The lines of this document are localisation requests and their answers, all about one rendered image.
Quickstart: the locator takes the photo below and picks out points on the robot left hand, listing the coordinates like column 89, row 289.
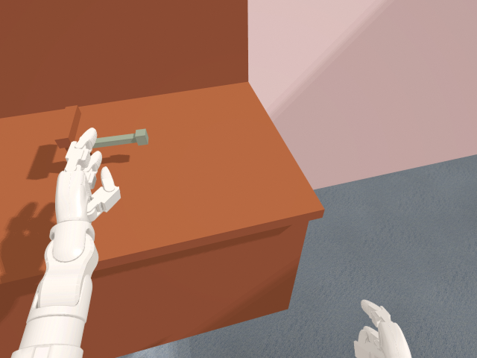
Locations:
column 74, row 184

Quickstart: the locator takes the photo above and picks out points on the tap lever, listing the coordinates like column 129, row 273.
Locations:
column 141, row 137

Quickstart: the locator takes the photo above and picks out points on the counter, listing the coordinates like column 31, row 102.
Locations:
column 213, row 213

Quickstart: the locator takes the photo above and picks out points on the robot right hand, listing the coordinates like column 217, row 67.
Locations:
column 388, row 342

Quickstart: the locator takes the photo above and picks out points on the left robot forearm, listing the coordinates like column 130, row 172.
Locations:
column 59, row 311

